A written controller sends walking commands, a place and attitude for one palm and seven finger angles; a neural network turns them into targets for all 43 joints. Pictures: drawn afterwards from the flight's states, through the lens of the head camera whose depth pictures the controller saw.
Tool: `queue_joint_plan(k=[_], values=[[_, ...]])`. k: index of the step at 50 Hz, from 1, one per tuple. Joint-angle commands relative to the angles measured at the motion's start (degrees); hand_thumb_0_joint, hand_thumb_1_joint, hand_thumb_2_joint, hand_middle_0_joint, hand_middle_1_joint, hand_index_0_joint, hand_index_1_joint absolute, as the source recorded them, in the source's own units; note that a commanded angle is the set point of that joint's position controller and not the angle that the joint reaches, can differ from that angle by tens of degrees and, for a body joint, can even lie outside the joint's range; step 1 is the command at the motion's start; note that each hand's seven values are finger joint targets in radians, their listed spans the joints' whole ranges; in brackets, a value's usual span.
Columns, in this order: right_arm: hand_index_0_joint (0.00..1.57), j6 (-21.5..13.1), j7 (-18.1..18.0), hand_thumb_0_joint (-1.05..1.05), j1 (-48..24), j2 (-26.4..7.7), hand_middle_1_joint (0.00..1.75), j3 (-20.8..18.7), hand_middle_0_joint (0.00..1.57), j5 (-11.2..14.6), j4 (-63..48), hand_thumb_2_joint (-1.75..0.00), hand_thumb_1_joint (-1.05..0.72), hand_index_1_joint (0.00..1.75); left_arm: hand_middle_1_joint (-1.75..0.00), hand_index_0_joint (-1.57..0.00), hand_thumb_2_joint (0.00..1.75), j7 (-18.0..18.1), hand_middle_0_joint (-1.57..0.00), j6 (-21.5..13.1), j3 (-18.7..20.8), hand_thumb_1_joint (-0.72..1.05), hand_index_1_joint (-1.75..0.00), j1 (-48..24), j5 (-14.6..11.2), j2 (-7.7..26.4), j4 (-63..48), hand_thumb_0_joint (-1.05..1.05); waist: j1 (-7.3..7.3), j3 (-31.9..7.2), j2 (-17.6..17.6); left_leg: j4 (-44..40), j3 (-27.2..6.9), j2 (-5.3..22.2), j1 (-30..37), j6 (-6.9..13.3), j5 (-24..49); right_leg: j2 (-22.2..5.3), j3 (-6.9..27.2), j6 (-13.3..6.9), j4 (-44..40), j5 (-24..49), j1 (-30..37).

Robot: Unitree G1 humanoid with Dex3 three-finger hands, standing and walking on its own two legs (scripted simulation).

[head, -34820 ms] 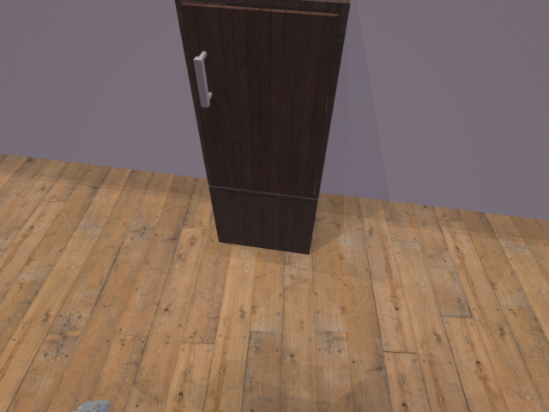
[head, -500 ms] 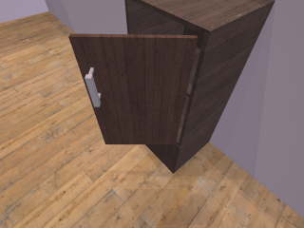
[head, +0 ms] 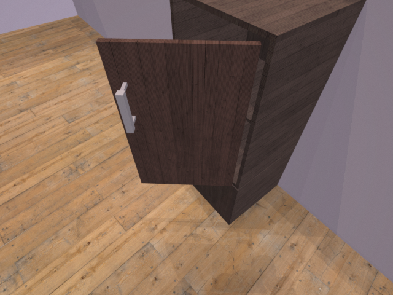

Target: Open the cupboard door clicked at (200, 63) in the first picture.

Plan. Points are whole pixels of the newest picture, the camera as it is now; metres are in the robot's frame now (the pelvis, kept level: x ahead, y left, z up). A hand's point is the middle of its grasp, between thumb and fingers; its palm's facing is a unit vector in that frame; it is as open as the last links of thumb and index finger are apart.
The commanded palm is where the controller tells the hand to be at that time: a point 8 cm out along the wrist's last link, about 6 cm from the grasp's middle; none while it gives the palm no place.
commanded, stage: come to a stop and stand still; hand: left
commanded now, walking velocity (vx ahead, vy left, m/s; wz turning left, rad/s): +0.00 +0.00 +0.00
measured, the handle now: (127, 108) +0.55 +0.22 +0.06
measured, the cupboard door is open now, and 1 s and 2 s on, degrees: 50 50 50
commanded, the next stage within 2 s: look again from close up in 0.32 s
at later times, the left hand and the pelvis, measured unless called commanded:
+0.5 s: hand out of the picture -0.01 +0.19 -0.15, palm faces -0.01 -0.97 -0.23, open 7.4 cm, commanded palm none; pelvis -0.01 +0.01 +0.01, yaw -1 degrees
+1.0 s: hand out of the picture +0.04 +0.18 -0.16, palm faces +0.01 -0.97 -0.23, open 7.3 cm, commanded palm none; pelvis +0.02 +0.00 +0.01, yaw +0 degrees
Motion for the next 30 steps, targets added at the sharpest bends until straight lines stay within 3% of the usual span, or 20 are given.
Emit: queue_joint_plan(k=[1, 2, 4, 8, 10, 14, 20, 30], values=[[0.20, -1.41, 0.74, 0.00, 5.53, -4.23, 0.30, 0.37, 0.20, -1.07, -4.25, -0.90, -0.90, 0.30, -0.30, -0.20, 0.90, -0.30, -0.20, 0.12, 0.57, 0.90, -0.30, -0.05, 0.17, 7.43, -4.65, 0.00, -0.33, 4.67, 10.29, -15.32, -8.93, 7.49, -9.25, 3.90, 2.08, -1.06, 5.42, 0.07, -6.84, -5.46, 1.00], [0.20, -1.47, 0.77, 0.00, 4.12, -5.76, 0.30, 0.48, 0.20, -1.02, -5.28, -0.90, -0.90, 0.30, -0.30, -0.20, 0.90, -0.61, -0.20, 0.28, 0.41, 0.90, -0.30, 1.08, 0.28, 7.06, -4.37, 0.00, 0.64, 5.84, 7.50, -17.23, -9.31, 8.43, -13.11, 4.31, -1.28, -0.38, 3.98, 0.53, -5.82, -3.67, 3.92], [0.20, -1.69, 0.80, 0.00, 3.70, -6.27, 0.30, 0.72, 0.20, -1.01, -5.94, -0.90, -0.90, 0.30, -0.30, -0.20, 0.90, -1.04, -0.20, 0.08, 0.09, 0.90, -0.30, 3.29, 0.30, 6.85, -3.47, 0.00, 1.42, 5.02, 1.70, -17.50, -8.31, 7.00, -14.28, 4.38, -4.16, -0.69, 4.79, 0.39, -7.29, -1.66, 7.78], [0.20, -1.44, 0.91, 0.00, 6.94, -6.14, 0.30, 1.42, 0.20, -0.97, -4.24, -0.90, -0.90, 0.30, -0.30, -0.20, 0.90, -1.17, -0.20, -0.58, 0.00, 0.90, -0.30, 4.16, 0.01, 8.00, -2.56, 0.00, 0.19, 4.12, -1.57, -15.12, -6.07, 3.82, -9.68, 3.59, -4.81, -2.57, 9.63, 0.07, -13.62, -10.03, 4.69], [0.20, -1.55, 0.89, 0.00, 8.77, -5.76, 0.30, 1.66, 0.20, -1.17, -2.85, -0.90, -0.90, 0.30, -0.30, -0.20, 0.90, -1.24, -0.20, -0.85, 0.07, 0.90, -0.30, 3.58, -0.05, 8.37, -2.02, 0.00, -0.49, 3.92, -1.31, -15.39, -6.04, 3.66, -7.85, 3.68, -3.34, -2.84, 9.79, -0.12, -14.35, -10.73, 3.66], [0.20, -1.99, 0.80, 0.00, 9.89, -5.43, 0.30, 2.18, 0.20, -1.09, -0.51, -0.90, -0.90, 0.30, -0.30, -0.20, 0.90, -1.25, -0.20, -1.29, 0.03, 0.90, -0.30, 4.31, -0.22, 8.24, -0.46, 0.00, -0.25, 2.64, 0.29, -16.70, -6.50, 4.20, -7.53, 3.61, -2.33, -2.97, 9.46, -0.25, -13.99, -8.19, 5.90], [0.20, -2.31, 0.60, 0.00, 12.27, -4.33, 0.30, 2.83, 0.20, -0.89, 3.57, -0.90, -0.90, 0.30, -0.30, -0.20, 0.90, -1.10, -0.20, -1.82, -0.33, 0.90, -0.30, 4.82, -0.46, 7.36, 2.47, 0.00, -0.37, 2.66, -1.28, -15.65, -5.70, 3.94, -6.40, 3.12, 1.20, -4.03, 9.77, -0.59, -14.38, -6.51, 7.01], [0.20, -2.97, -0.08, 0.00, 14.00, -2.33, 0.30, 3.32, 0.20, -0.65, 8.35, -0.90, -0.90, 0.30, -0.30, -0.20, 0.90, -0.74, -0.20, -2.42, -0.62, 0.90, -0.30, 5.01, -0.66, 5.76, 6.06, 0.00, 0.04, 1.49, 0.86, -15.27, -4.93, 5.01, -4.99, 2.32, 9.03, -4.56, 7.79, -0.99, -11.55, 7.61, 11.66]])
